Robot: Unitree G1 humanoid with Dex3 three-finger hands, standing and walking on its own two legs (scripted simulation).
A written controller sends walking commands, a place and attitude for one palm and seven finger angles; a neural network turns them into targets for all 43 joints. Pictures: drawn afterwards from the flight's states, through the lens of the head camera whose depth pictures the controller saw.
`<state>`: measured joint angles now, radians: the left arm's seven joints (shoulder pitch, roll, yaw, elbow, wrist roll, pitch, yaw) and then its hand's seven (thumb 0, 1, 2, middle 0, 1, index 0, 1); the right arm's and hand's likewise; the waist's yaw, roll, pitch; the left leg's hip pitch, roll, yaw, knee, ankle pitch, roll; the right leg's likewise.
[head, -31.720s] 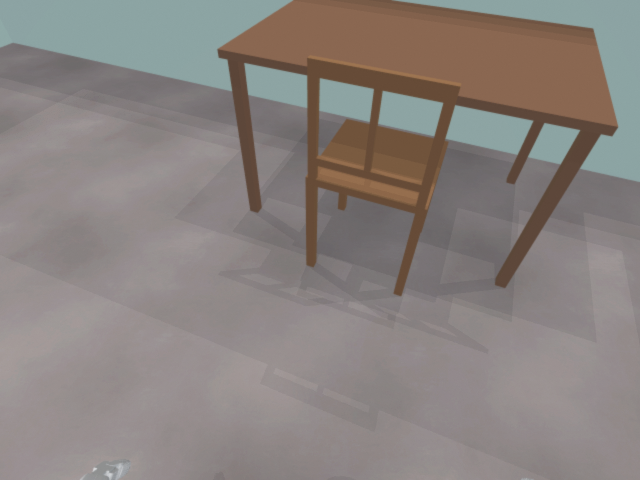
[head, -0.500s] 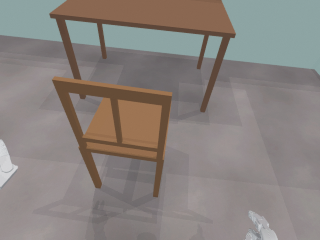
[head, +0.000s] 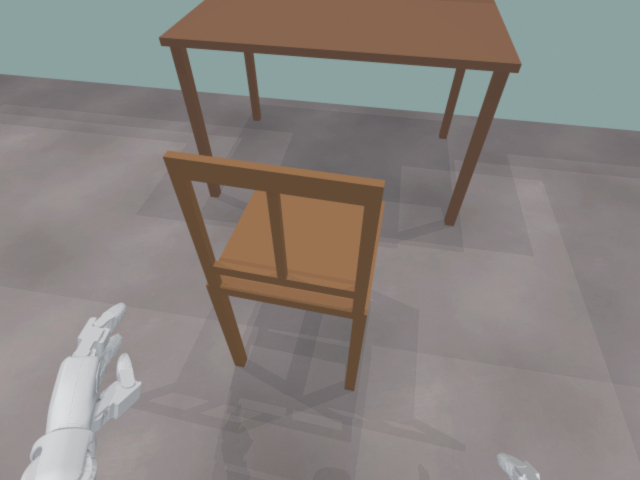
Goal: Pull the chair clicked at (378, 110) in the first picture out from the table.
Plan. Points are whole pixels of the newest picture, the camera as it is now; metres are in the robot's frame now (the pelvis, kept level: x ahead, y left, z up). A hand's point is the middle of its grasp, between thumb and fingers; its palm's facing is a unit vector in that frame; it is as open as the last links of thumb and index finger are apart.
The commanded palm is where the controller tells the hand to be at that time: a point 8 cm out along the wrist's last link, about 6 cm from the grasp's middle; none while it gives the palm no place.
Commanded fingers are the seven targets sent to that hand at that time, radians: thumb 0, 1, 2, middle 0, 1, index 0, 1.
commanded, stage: let the arm hang, fingers relaxed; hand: left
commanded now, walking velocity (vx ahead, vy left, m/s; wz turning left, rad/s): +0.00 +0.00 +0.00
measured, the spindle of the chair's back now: (278, 237) +0.58 +0.10 -0.10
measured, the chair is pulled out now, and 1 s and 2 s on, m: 0.61 0.61 0.61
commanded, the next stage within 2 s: look to check the result in 1.00 s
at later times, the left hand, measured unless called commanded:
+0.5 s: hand out of the picture +0.00 +0.20 -0.16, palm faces +0.00 -0.96 -0.27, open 7.3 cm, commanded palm none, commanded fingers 0.00 0.90 0.90 -0.20 -0.30 -0.20 -0.30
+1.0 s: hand out of the picture +0.00 +0.15 -0.16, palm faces +0.00 -0.98 -0.18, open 7.3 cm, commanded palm none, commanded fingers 0.00 0.90 0.90 -0.20 -0.30 -0.20 -0.30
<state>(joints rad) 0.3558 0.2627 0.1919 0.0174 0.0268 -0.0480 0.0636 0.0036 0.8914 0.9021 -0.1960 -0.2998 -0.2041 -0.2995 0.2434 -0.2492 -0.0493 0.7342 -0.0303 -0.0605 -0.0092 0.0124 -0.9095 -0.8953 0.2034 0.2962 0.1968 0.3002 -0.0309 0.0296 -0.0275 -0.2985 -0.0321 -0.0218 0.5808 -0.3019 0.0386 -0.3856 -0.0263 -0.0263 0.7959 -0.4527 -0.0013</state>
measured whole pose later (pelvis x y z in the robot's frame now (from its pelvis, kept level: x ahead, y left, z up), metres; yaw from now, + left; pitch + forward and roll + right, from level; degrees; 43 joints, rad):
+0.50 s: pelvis -0.01 +0.00 +0.01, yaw -1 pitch -2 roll +0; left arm 0.33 0.22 0.00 0.99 0.01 0.04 0.03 -0.01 0.92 0.90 -0.19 -0.30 -0.20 -0.30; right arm 0.32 -0.18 0.00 0.99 -0.01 0.01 -0.02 0.01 -0.92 -0.89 0.20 0.30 0.20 0.30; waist 0.00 0.02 0.06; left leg -0.20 -0.03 -0.01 0.47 -0.25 0.03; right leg -0.19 -0.01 0.00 0.45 -0.23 0.01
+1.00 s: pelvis +0.00 -0.02 +0.01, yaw -1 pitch -2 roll +0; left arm 0.31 0.13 -0.01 1.06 0.01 0.01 0.04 0.01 0.92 0.90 -0.20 -0.30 -0.20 -0.30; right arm 0.34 -0.12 0.01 1.07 0.00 0.00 -0.03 0.00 -0.91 -0.90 0.20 0.30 0.20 0.30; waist -0.01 0.01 0.05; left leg -0.18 -0.01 -0.01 0.45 -0.25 0.01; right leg -0.18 0.01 0.00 0.45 -0.24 -0.01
